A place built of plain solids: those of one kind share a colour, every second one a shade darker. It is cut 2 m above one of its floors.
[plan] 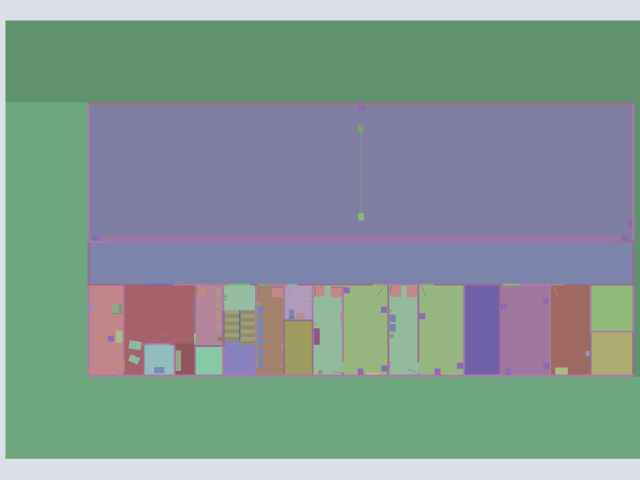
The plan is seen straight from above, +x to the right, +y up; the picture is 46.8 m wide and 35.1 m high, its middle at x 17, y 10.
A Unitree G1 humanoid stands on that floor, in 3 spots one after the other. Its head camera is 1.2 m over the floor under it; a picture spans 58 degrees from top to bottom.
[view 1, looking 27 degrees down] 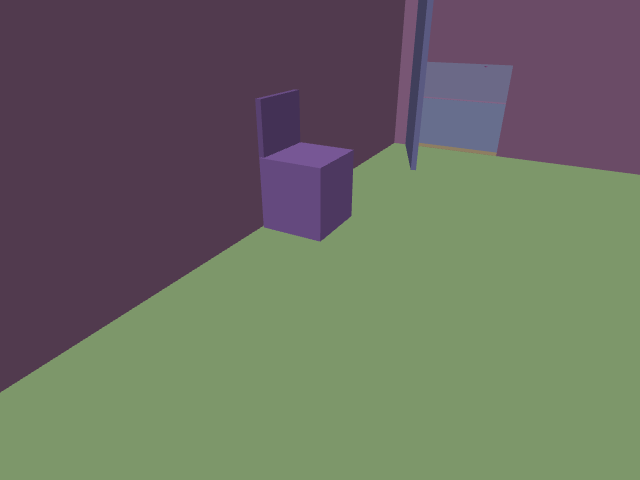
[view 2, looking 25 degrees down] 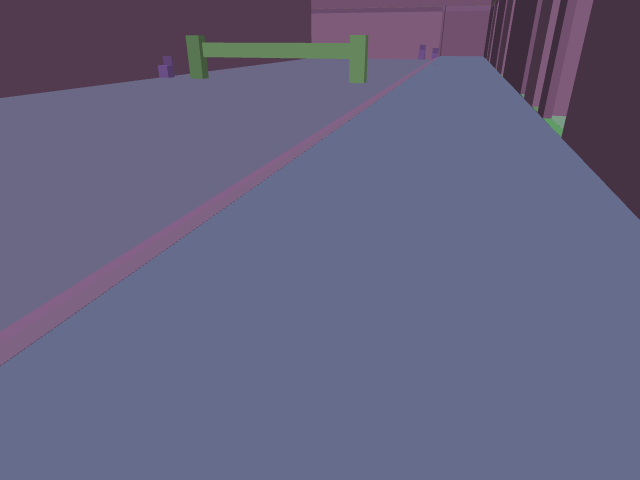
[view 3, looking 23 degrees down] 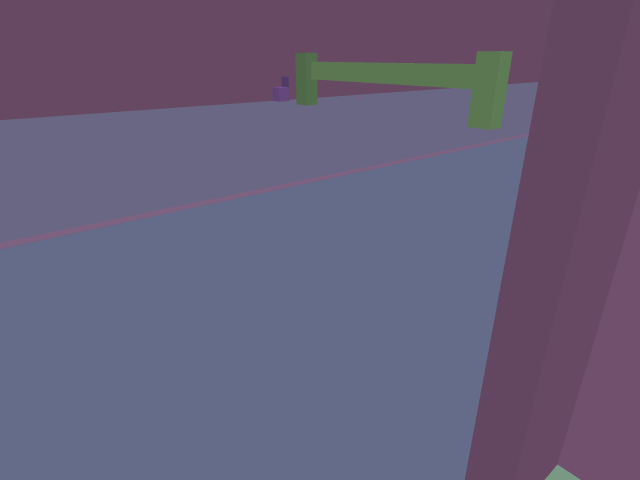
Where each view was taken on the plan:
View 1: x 25.82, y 2.17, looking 119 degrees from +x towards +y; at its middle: stacking_chair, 2.61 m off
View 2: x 3.83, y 8.18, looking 17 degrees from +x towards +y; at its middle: floor_bank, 2.84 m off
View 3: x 11.03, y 6.38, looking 51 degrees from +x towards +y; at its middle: floor_bank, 3.07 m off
